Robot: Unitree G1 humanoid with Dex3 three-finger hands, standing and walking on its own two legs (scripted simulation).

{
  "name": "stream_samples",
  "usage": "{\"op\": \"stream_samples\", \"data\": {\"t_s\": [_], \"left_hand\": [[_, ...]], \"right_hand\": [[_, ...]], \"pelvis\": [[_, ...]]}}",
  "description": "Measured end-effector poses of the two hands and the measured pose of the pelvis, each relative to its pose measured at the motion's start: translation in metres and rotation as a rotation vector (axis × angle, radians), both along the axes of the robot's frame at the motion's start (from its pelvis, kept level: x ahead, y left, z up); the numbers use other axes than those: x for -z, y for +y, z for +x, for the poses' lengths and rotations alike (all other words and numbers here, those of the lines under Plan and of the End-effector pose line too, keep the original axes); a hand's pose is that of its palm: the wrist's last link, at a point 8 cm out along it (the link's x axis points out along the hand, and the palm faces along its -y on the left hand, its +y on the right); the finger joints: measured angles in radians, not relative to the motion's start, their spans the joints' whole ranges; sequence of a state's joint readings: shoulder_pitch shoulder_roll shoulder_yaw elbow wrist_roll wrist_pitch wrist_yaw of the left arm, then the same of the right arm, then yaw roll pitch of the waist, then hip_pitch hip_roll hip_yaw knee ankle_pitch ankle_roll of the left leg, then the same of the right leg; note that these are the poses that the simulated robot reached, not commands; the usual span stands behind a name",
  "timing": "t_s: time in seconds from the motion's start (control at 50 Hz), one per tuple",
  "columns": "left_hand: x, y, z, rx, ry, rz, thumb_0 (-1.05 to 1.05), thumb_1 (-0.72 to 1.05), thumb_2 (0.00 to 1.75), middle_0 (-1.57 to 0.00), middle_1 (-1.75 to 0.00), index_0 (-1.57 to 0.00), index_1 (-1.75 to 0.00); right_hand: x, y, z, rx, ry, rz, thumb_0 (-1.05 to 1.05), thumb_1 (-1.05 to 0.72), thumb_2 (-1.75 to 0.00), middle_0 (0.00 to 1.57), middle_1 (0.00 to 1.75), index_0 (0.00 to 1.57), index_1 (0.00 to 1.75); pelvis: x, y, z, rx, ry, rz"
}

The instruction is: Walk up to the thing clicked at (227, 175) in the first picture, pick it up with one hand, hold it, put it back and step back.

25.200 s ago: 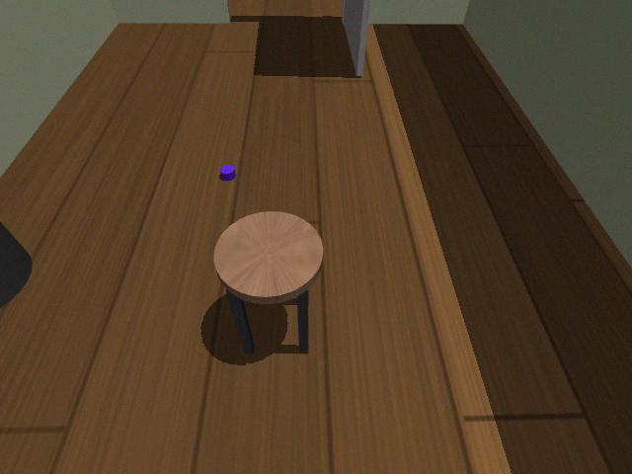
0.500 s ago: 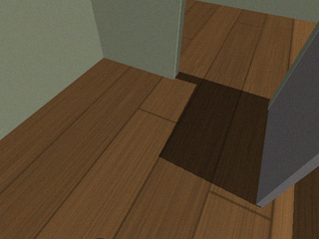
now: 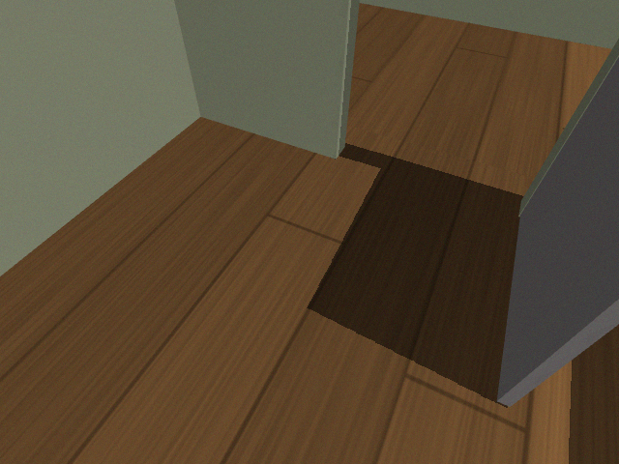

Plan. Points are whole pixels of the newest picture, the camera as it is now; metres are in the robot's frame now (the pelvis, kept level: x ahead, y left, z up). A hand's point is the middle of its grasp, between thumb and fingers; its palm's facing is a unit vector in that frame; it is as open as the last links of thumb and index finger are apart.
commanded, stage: walk up
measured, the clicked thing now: out of the picture -0.14 +0.49 -0.76
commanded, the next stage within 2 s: none
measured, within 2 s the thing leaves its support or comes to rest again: neither
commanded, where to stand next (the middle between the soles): +0.62 -0.05 m, yaw -5 degrees
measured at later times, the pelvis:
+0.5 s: pelvis +0.13 -0.06 -0.01, yaw -4 degrees
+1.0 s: pelvis +0.34 -0.05 -0.03, yaw -10 degrees
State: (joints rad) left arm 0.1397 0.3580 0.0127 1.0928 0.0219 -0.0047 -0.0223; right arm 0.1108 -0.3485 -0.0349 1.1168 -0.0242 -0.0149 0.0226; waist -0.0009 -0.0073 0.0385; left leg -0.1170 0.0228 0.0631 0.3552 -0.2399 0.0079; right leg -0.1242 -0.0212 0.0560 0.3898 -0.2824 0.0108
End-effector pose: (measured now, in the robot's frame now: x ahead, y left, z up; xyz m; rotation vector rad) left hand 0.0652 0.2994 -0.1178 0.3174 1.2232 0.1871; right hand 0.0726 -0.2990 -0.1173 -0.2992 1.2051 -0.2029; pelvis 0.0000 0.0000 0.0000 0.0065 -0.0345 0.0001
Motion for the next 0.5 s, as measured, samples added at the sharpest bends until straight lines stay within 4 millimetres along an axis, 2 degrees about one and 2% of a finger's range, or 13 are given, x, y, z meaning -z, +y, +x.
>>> {"op": "stream_samples", "data": {"t_s": [0.06, 0.14, 0.2, 0.24, 0.3, 0.38, 0.44, 0.5], "left_hand": [[-0.003, 0.002, 0.003, 0.027, 0.018, 0.010, 0.00, 0.90, 0.90, -0.20, -0.30, -0.20, -0.30], [-0.011, 0.002, 0.018, 0.053, 0.014, 0.033, 0.00, 0.90, 0.90, -0.20, -0.30, -0.20, -0.30], [-0.016, -0.003, 0.032, 0.070, 0.003, 0.064, 0.00, 0.90, 0.90, -0.20, -0.30, -0.20, -0.30], [-0.012, -0.006, 0.038, 0.067, -0.014, 0.099, 0.00, 0.90, 0.90, -0.20, -0.30, -0.20, -0.30], [-0.012, -0.015, 0.039, 0.036, -0.023, 0.111, 0.00, 0.90, 0.90, -0.20, -0.30, -0.20, -0.30], [-0.016, -0.028, 0.048, 0.013, 0.001, 0.083, 0.00, 0.90, 0.90, -0.20, -0.30, -0.20, -0.30], [-0.014, -0.034, 0.065, 0.017, 0.007, 0.062, 0.00, 0.90, 0.90, -0.20, -0.30, -0.21, -0.30], [-0.007, -0.034, 0.090, 0.024, 0.000, 0.041, 0.00, 0.90, 0.90, -0.20, -0.30, -0.21, -0.30]], "right_hand": [[-0.002, -0.011, -0.004, 0.027, -0.045, 0.001, 0.00, -0.90, -0.90, 0.20, 0.30, 0.21, 0.30], [-0.002, -0.038, -0.018, 0.052, -0.021, -0.023, 0.00, -0.90, -0.90, 0.20, 0.30, 0.21, 0.30], [0.006, -0.065, -0.019, 0.073, 0.013, -0.037, 0.00, -0.90, -0.90, 0.20, 0.30, 0.21, 0.30], [0.016, -0.084, -0.013, 0.076, 0.025, -0.053, 0.00, -0.90, -0.90, 0.20, 0.30, 0.21, 0.30], [0.019, -0.094, 0.006, 0.081, 0.040, -0.053, 0.01, -0.90, -0.90, 0.20, 0.30, 0.20, 0.30], [0.009, -0.093, 0.042, 0.056, 0.002, -0.032, 0.01, -0.91, -0.90, 0.20, 0.30, 0.20, 0.30], [0.002, -0.088, 0.068, 0.032, -0.012, -0.020, 0.01, -0.91, -0.90, 0.20, 0.30, 0.20, 0.30], [-0.002, -0.082, 0.096, 0.008, -0.009, -0.022, 0.00, -0.91, -0.90, 0.20, 0.30, 0.20, 0.30]], "pelvis": [[0.001, -0.005, 0.005, 0.030, 0.006, 0.002], [0.003, -0.019, 0.017, 0.051, 0.001, 0.008], [0.011, -0.034, 0.031, 0.070, -0.011, 0.013], [0.021, -0.046, 0.042, 0.071, -0.022, -0.001], [0.023, -0.054, 0.059, 0.073, -0.029, -0.024], [0.013, -0.057, 0.084, 0.075, -0.024, -0.038], [0.010, -0.058, 0.106, 0.075, -0.017, -0.042], [0.011, -0.055, 0.130, 0.072, -0.010, -0.048]]}}
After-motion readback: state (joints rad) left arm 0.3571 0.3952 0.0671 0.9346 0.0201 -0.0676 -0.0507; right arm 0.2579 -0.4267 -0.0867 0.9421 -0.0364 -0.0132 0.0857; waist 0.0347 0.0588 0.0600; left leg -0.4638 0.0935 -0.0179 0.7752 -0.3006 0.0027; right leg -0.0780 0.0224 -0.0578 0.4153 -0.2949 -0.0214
